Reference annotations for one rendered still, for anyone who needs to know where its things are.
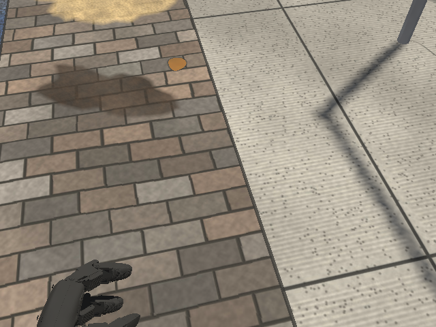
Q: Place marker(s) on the left robot hand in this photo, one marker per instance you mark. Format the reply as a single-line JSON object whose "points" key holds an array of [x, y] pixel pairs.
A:
{"points": [[68, 306]]}

